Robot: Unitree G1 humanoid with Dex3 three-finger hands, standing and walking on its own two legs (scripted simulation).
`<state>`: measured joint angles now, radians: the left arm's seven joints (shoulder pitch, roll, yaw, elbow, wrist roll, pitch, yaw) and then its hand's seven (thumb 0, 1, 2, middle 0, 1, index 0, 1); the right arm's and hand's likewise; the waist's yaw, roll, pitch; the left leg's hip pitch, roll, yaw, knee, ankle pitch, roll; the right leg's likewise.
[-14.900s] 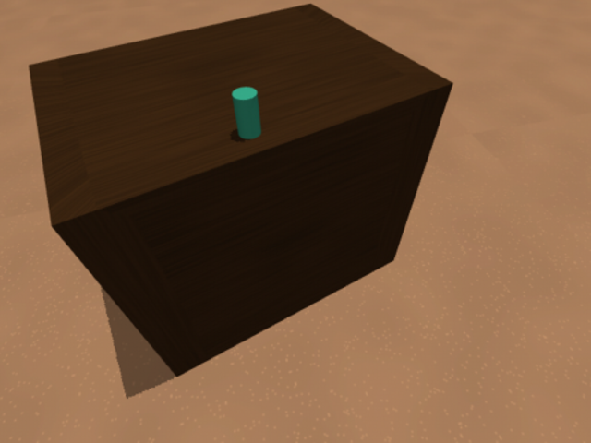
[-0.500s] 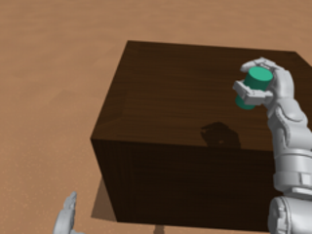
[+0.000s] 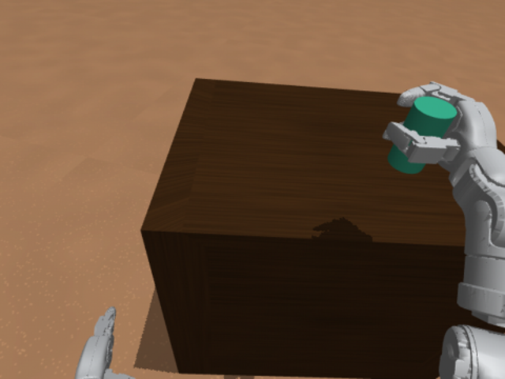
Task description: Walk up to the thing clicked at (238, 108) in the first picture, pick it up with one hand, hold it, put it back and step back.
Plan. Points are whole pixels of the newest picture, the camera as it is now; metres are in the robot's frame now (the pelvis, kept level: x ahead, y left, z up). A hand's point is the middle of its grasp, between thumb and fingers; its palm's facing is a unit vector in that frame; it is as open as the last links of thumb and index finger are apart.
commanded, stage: lift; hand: right
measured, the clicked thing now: (418, 136) +0.36 -0.18 +0.27
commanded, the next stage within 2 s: hold in 0.40 s
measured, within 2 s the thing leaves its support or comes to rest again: neither
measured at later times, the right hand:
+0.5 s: hand (431, 120) +0.34 -0.17 +0.31, palm faces +0.06 +1.00 -0.03, open 6.9 cm
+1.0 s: hand (445, 111) +0.32 -0.17 +0.33, palm faces +0.04 +1.00 -0.04, open 6.9 cm
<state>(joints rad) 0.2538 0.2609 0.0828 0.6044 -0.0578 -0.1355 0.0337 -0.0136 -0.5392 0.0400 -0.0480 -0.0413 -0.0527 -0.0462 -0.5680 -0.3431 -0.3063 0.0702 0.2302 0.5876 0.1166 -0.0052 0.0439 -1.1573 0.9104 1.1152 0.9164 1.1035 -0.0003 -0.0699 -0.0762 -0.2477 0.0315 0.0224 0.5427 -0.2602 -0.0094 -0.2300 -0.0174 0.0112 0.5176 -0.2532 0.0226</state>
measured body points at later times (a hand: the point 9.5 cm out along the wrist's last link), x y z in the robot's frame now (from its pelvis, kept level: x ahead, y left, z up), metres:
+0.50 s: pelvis +0.00 +0.00 +0.00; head -0.05 +0.04 +0.45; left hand +0.17 +0.26 -0.08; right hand +0.33 -0.23 +0.31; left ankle +0.02 +0.12 -0.73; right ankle +0.02 -0.14 -0.73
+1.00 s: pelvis +0.00 +0.00 +0.00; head -0.06 +0.04 +0.44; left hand +0.17 +0.26 -0.08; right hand +0.31 -0.22 +0.33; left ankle +0.02 +0.12 -0.73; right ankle +0.02 -0.14 -0.73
